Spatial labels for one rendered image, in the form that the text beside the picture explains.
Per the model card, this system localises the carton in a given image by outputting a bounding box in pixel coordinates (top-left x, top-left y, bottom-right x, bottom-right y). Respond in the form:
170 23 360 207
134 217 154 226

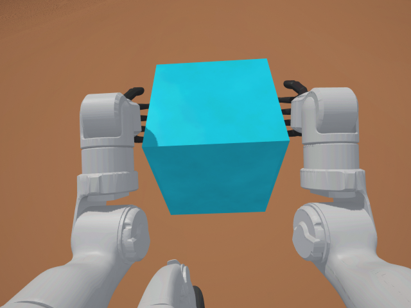
142 58 290 215

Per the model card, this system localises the robot left thigh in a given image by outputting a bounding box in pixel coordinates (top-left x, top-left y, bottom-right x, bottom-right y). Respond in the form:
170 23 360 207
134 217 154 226
137 264 191 308

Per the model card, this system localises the robot right hand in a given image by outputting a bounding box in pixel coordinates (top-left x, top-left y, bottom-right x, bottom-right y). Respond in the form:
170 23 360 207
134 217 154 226
278 80 309 137

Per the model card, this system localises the left robot upper arm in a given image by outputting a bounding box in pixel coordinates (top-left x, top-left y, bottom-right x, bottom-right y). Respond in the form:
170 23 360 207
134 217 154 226
0 205 150 308

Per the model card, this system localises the right robot upper arm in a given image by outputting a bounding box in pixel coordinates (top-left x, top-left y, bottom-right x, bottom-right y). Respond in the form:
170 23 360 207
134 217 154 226
292 201 411 308

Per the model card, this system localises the robot left hand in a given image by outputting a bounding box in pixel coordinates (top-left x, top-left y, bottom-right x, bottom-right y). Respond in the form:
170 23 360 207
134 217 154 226
124 87 150 143

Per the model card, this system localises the robot right forearm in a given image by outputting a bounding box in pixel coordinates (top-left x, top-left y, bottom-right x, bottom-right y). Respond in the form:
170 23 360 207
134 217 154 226
290 87 378 247

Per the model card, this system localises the robot left shin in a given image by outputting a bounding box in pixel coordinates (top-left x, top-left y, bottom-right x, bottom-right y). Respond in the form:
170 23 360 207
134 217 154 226
167 259 197 308

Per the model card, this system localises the robot left forearm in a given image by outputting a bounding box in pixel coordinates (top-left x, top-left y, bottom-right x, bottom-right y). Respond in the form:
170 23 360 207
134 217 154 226
71 92 142 252

